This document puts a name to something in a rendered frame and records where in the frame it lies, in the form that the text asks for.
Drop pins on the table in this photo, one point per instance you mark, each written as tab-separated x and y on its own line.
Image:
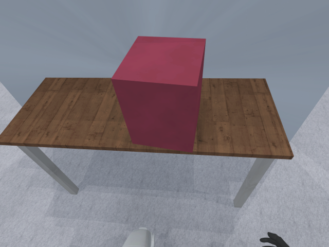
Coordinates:
237	117

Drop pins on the carton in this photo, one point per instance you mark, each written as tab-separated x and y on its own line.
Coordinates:
158	85

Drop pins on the robot left thigh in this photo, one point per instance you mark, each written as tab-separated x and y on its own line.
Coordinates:
140	238

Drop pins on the right robot hand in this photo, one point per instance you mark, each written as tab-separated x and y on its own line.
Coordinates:
274	239

